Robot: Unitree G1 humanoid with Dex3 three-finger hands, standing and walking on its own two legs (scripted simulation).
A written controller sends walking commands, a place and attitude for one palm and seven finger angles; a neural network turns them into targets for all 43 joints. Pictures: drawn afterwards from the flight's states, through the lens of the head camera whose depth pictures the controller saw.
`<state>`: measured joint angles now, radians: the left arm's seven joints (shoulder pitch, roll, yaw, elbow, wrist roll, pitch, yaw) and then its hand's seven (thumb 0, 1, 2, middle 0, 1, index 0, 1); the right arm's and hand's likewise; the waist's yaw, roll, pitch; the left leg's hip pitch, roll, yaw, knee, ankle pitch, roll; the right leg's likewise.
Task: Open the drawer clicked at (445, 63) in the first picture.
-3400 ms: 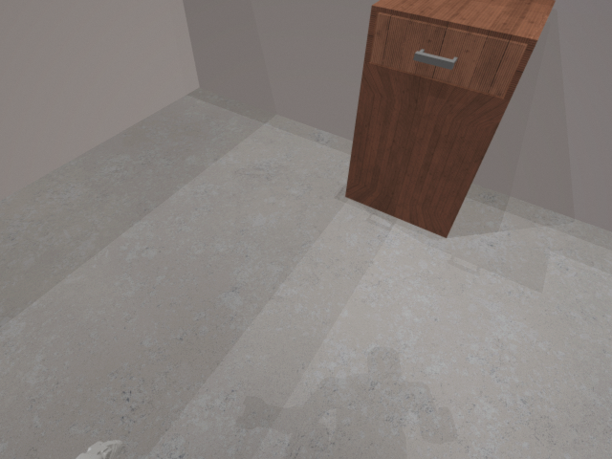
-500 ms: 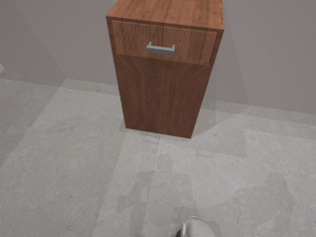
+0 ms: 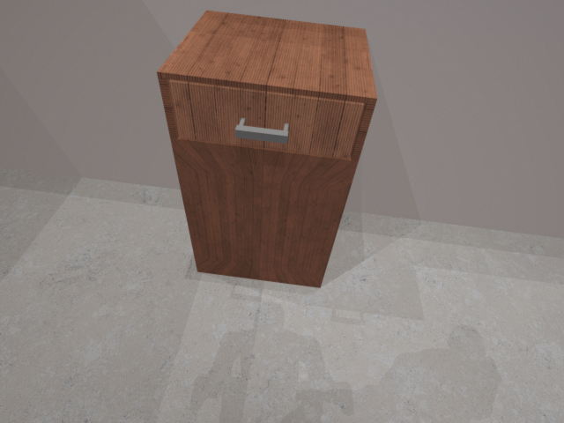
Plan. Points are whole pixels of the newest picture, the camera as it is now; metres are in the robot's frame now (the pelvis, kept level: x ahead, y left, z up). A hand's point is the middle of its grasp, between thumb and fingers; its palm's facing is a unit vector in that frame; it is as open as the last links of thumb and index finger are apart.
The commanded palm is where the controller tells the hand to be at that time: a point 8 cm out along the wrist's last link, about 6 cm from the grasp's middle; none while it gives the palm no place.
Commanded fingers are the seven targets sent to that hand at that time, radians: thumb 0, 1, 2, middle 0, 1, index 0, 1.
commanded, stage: take the last steps up to it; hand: left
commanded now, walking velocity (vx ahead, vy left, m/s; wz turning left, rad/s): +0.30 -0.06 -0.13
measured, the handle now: (263, 129) +0.76 +0.09 -0.01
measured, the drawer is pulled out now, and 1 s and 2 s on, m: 0.00 0.00 0.00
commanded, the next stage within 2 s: come to a stop and stand still in 0.54 s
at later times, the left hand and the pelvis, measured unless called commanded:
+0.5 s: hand (211, 381) +0.23 +0.13 -0.18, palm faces -0.12 -0.97 -0.20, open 7.3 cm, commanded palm none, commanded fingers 0.00 0.90 0.90 -0.20 -0.30 -0.20 -0.30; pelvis +0.14 -0.05 -0.01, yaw -5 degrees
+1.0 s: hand (221, 378) +0.24 +0.11 -0.18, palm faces +0.03 -0.98 -0.17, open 7.3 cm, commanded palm none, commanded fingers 0.00 0.90 0.90 -0.20 -0.30 -0.20 -0.30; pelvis +0.22 -0.06 +0.00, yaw -3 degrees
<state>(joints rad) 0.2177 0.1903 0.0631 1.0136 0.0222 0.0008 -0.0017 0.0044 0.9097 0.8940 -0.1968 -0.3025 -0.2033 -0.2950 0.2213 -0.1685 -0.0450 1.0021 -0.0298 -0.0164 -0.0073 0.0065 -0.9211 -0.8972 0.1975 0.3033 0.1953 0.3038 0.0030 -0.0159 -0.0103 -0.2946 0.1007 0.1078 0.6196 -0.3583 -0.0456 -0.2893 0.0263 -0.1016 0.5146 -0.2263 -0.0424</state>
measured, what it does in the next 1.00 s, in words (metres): walks ahead: right foot, then left foot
